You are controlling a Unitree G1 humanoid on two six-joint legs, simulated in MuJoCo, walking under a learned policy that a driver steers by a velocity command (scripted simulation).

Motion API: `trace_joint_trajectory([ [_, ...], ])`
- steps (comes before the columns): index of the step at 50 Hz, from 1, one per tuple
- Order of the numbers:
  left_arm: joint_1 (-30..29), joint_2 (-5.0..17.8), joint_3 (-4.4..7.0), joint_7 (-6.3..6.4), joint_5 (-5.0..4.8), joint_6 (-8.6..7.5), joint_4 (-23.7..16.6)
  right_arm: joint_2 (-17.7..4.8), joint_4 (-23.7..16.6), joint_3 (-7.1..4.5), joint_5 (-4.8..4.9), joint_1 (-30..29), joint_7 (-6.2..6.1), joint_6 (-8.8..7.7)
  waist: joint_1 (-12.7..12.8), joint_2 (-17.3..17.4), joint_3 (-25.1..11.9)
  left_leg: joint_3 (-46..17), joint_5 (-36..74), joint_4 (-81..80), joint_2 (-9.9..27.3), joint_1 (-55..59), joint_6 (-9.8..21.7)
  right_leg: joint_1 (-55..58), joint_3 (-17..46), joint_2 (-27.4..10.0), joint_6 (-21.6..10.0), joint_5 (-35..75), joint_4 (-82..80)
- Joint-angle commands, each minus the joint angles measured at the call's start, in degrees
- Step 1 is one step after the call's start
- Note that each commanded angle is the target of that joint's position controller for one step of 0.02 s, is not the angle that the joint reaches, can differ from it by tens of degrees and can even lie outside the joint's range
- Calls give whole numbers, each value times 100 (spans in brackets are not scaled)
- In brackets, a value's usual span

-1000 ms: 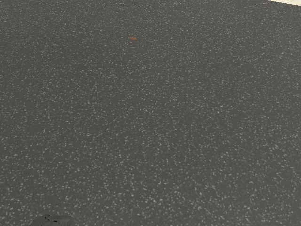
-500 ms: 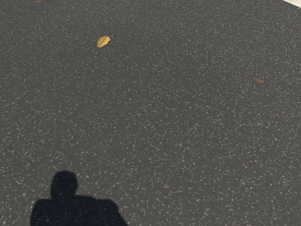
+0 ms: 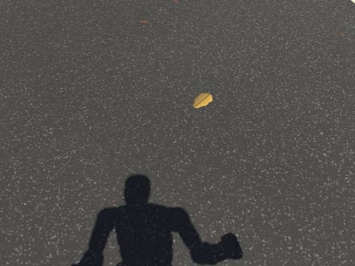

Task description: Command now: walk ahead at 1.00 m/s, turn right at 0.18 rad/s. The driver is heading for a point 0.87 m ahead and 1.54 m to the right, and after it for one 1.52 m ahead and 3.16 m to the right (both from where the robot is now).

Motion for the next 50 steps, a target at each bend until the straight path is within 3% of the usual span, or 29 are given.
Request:
trace_joint_trajectory([
  [1, 458, 319, 22, -29, -123, -160, -16, -26, -782, 141, -163, -410, 80, -63, -236, -530, 219, -158, -76, -728, 647, -1653, -256, 760, 2593, -1416, -1217, -289, -1703],
  [3, 311, 485, 89, 2, -106, -174, -76, -40, -1094, 252, -91, -1016, 156, -113, -250, -473, 431, 20, 655, -1945, 728, -1217, -451, 62, 2166, -1231, -1191, 6, -2072],
  [5, 170, 707, 177, -28, -139, -173, -112, 75, -1155, 349, 49, -1336, 235, -156, -215, -496, 511, 391, 1412, -3110, 420, 227, -552, -806, 1627, -932, -995, 1066, -2271],
  [8, 691, 826, 224, -87, -257, -115, 117, -81, -1052, 273, 54, -1258, 85, -200, -83, -430, 250, 494, 2077, -3719, 52, 952, -513, -51, 1478, -921, -649, 3407, -1486],
  [9, 820, 847, 235, -71, -280, -86, 172, -207, -953, 213, 13, -990, 4, -225, -156, -433, -17, 481, 2092, -4027, -94, 1318, -454, 303, 1390, -763, -459, 4130, -800],
  [10, 799, 939, 269, -47, -326, -57, 183, -301, -798, 155, -19, -446, -81, -260, -439, -479, -326, 471, 2364, -4396, -115, 2009, -389, 325, 1294, -541, -258, 4487, 152],
  [11, 332, 650, 184, 34, -600, -87, -166, -673, -838, -94, 305, 256, -230, -361, -1073, -674, -959, -451, 3048, -4438, 680, 3534, -178, -672, 1683, -435, 37, 3347, 1408],
  [12, 327, 29, -10, 96, -326, -83, -379, -1118, -616, -166, 274, 1133, -331, -307, -1154, 429, -2050, -1335, 4935, -3783, 2101, 4909, 39, -1462, 1041, 109, 245, -913, 3216],
  [13, 1472, -149, -98, 140, -426, -52, -388, -1090, -728, -160, 137, 1091, -278, -205, -644, 1565, -3180, -3012, 5647, -3713, 3526, 5683, 971, -2277, 1106, 152, 370, -2719, 4848],
  [14, 1287, 330, 15, 191, -494, 36, -473, -807, -842, -185, 201, 639, -278, -95, -603, 1145, -2854, -3006, 4571, -4164, 3160, 5053, 1021, -2624, 980, -296, 486, -2193, 5259],
  [15, 730, 481, 96, 253, -524, 125, -575, -400, -852, -119, 243, 315, -308, -47, -583, 824, -1902, -2056, 4433, -4339, 2812, 4283, 871, -2951, 614, -506, 565, -1801, 5235],
  [16, 526, 457, 134, 300, -464, 224, -611, -194, -791, -70, 264, -16, -289, -28, -380, 501, -1299, -1494, 4479, -4558, 2472, 3481, 767, -2918, 421, -667, 651, -1514, 5233],
  [17, 521, 420, 183, 318, -399, 324, -652, -49, -780, -50, 262, -264, -272, -30, -158, 481, -959, -1101, 4316, -4800, 2321, 2779, 749, -2733, 399, -815, 688, -1313, 5195],
  [19, 424, 55, 157, 284, -421, 516, -836, -19, -698, -113, 248, -741, -262, -61, 148, 641, -439, -339, 3755, -5346, 2200, 1644, 654, -2264, 332, -1050, 682, -1144, 4688],
  [20, 157, -15, 146, 274, -398, 562, -974, -54, -639, -147, 253, -901, -273, -87, 154, 579, -242, -24, 3718, -5515, 2145, 1347, 646, -2203, 278, -1084, 690, -976, 4276],
  [24, -314, -60, 111, 37, -292, 531, -1135, -374, -420, -290, 331, -1112, -409, -50, 100, 429, -463, 1076, 3652, -5402, 1840, 1401, 420, -1372, 6, -975, 424, 977, 2244],
  [27, -677, 213, 185, -183, -302, 605, -1290, -580, -285, -370, 508, -1042, -369, -7, 12, 342, -407, 1341, 3447, -5059, 1945, 1672, 272, -1023, -242, -832, 166, 1128, 1504],
  [30, -704, 600, 360, -232, -298, 656, -1442, -815, -213, -481, 641, -919, -307, 62, 139, 247, -416, 1523, 3993, -4108, 1986, 1917, -2, -548, -586, -469, -214, 646, 960],
  [31, -276, 754, 462, -180, -284, 634, -1339, -761, -190, -480, 658, -868, -283, 102, 376, 29, -582, 1682, 4033, -3250, 1806, 1780, -185, 99, -693, -215, -424, 882, 548],
  [32, 219, 1184, 628, -54, -279, 597, -1261, -634, -173, -451, 528, -493, -240, 129, 545, -767, -701, 1730, 2680, -1817, 1400, 931, -548, 1151, -38, -354, -753, 2833, 132],
  [33, -193, 1875, 695, 47, -248, 603, -1515, -122, -376, -294, 177, -4, -175, 127, -185, -2438, -949, 1584, -2188, 240, 404, -1039, -1032, 2370, 2250, -1698, -1747, 5339, 422],
  [34, -326, 1702, 615, -54, -72, 480, -1879, -514, -458, -302, 237, -79, -136, 110, 125, -1822, -2264, 0, -2229, 1058, 51, -1515, -987, 2751, 4057, -2346, -2440, 3136, -412],
  [35, -473, 1484, 553, -121, -123, 389, -1904, -753, -547, -362, 420, -652, -134, 93, 256, -953, -1912, -299, -1663, 926, 201, -1677, -818, 2407, 3716, -2229, -2135, 2080, -761],
  [37, -968, 1119, 446, -27, -360, 398, -1920, -620, -525, -333, 299, -814, -250, 128, -87, -276, -997, -389, -987, -18, 459, -1537, -735, 1241, 2988, -1730, -1520, 1272, -819],
  [38, -1280, 1048, 414, 53, -324, 450, -2014, -640, -495, -342, 272, -738, -278, 168, -286, -329, -864, -404, -787, -537, 484, -1102, -740, 643, 2670, -1515, -1372, 1363, -815],
  [40, -1455, 1051, 432, 154, -209, 528, -2110, -472, -403, -312, 280, -657, -265, 208, -352, -414, -881, -249, -560, -1354, 234, -553, -847, 203, 2344, -1170, -1260, 1808, -761],
  [43, -1333, 1128, 491, 256, -267, 603, -2074, -251, -330, -234, 324, -615, -253, 233, -283, -452, -1128, -336, -180, -2223, 2, -168, -990, 153, 2450, -1040, -1196, 1733, -620],
  [48, -1409, 1039, 488, 255, -284, 713, -2098, -319, -389, -287, 362, -716, -208, 257, -160, -955, -908, -424, 143, -3163, -157, 301, -918, -181, 2966, -829, -894, 491, -571],
  [50, -1518, 985, 480, 239, -310, 739, -2125, -385, -359, -353, 367, -516, -184, 212, -259, -1102, -835, -406, 351, -3920, -128, 785, -803, -327, 3145, -695, -742, 317, -383],
])
Next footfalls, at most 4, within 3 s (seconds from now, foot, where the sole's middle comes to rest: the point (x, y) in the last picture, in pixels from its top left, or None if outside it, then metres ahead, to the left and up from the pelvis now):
0.22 left None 0.41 0.11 -0.77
0.64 right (238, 265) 0.49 -0.18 -0.77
1.04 left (198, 223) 0.65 -0.04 -0.77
1.48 right None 0.38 -0.10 -0.77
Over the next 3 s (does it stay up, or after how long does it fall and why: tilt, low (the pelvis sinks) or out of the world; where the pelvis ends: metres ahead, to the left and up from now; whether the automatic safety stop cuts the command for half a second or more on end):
stays up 0.89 -1.11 0.00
